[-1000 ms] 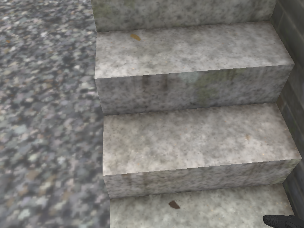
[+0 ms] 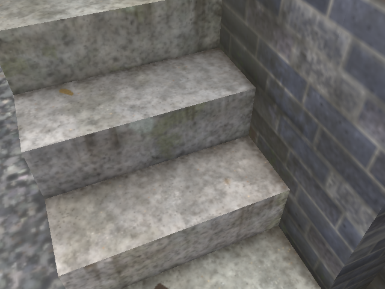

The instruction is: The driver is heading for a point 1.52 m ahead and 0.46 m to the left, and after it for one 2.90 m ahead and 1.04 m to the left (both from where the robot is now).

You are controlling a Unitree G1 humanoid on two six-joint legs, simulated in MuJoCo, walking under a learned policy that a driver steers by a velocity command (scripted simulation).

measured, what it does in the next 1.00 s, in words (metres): climbs: left foot 0.19 m higher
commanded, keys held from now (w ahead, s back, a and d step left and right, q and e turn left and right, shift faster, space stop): w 1.00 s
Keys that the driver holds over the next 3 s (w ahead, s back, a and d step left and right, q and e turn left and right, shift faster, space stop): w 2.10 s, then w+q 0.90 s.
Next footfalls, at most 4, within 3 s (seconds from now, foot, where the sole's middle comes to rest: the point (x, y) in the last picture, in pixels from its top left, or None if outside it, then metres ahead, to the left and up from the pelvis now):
0.62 left None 0.34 0.20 -0.57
1.16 right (189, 186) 0.70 0.04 -0.38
1.62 left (95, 111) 0.81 0.30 -0.18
2.20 right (191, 1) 1.07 0.03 0.01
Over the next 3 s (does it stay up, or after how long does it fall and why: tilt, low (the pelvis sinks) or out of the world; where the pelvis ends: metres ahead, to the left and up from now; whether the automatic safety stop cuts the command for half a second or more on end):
stays up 1.13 0.26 0.80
